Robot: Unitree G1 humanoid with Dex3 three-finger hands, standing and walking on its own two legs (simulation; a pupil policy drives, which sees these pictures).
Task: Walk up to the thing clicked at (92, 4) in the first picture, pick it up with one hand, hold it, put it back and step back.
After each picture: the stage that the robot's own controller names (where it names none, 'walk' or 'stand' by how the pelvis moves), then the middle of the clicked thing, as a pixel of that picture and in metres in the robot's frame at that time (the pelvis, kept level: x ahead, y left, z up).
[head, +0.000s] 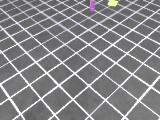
stand; (92, 2) +2.19 -0.12 -0.65
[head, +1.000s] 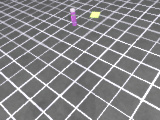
walk; (73, 17) +2.04 +0.23 -0.63
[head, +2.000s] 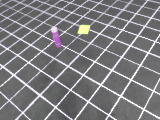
walk; (56, 37) +1.38 +0.42 -0.65
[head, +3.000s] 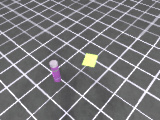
walk; (55, 71) +0.90 +0.32 -0.65
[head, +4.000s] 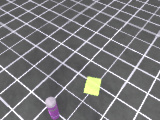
walk; (52, 108) +0.51 +0.24 -0.62
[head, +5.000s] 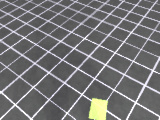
stand; out of the picture +0.29 +0.22 -0.63
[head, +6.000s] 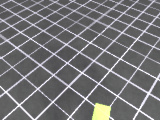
stand; out of the picture +0.28 +0.19 -0.66
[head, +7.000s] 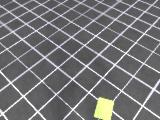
stand; out of the picture +0.30 +0.19 -0.65
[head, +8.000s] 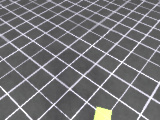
stand; out of the picture +0.27 +0.19 -0.66
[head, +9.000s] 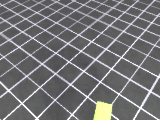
stand; out of the picture +0.30 +0.18 -0.66
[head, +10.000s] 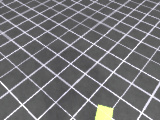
stand; out of the picture +0.29 +0.17 -0.66
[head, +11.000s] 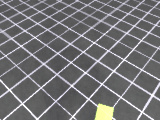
stand; out of the picture +0.28 +0.17 -0.66
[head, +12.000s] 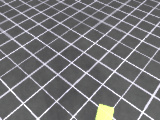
go down; out of the picture +0.29 +0.17 -0.66
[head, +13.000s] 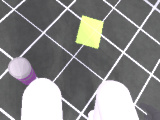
go down; (25, 73) +0.36 +0.23 -0.27
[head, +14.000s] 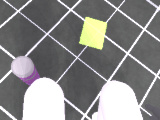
approach; (28, 73) +0.37 +0.23 -0.25
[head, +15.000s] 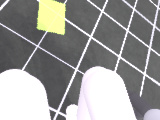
close in; out of the picture +0.34 +0.27 -0.15
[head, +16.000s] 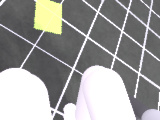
close; out of the picture +0.36 +0.29 -0.15
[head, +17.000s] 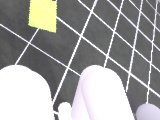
lift; out of the picture +0.33 +0.27 -0.15
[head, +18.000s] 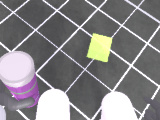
lift; (24, 85) +0.30 +0.20 +0.00
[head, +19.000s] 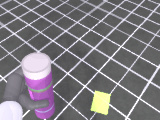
lift; (41, 90) +0.31 +0.15 +0.04
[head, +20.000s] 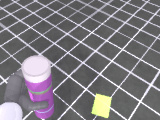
hold; (41, 91) +0.30 +0.15 +0.04
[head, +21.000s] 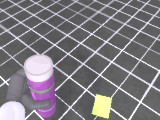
hold; (43, 90) +0.31 +0.15 +0.04
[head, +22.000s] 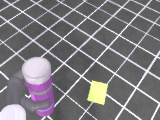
crouch; (41, 91) +0.31 +0.15 +0.00
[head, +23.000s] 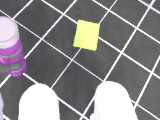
lower; (10, 53) +0.41 +0.22 -0.04
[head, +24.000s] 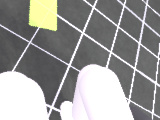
lower; out of the picture +0.40 +0.29 -0.13
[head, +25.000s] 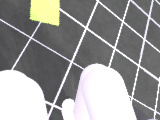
lower; out of the picture +0.37 +0.30 -0.15
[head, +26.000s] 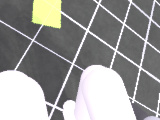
lower; out of the picture +0.36 +0.29 -0.15
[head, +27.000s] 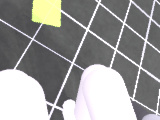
lower; out of the picture +0.35 +0.30 -0.16
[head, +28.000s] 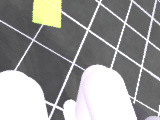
draw back; out of the picture +0.36 +0.27 -0.16
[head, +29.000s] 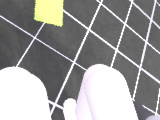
rise; out of the picture +0.33 +0.27 -0.16
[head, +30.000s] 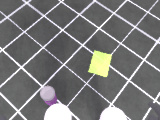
walk; (49, 96) +0.36 +0.20 -0.44
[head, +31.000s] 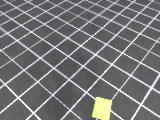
stand; out of the picture +0.32 +0.18 -0.59
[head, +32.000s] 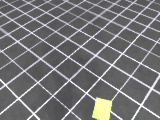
stand; out of the picture +0.31 +0.18 -0.60
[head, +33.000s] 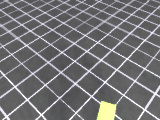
stand; out of the picture +0.33 +0.17 -0.65
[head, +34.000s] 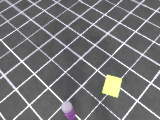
walk; (69, 111) +0.39 +0.17 -0.64
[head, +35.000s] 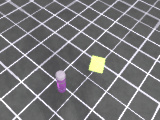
walk; (61, 82) +0.64 +0.14 -0.64
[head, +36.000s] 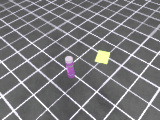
stand; (70, 67) +0.95 +0.20 -0.64
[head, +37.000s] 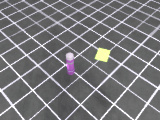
stand; (70, 64) +0.95 +0.15 -0.65
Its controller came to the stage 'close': yes
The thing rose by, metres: 0.68
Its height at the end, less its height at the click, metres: +0.00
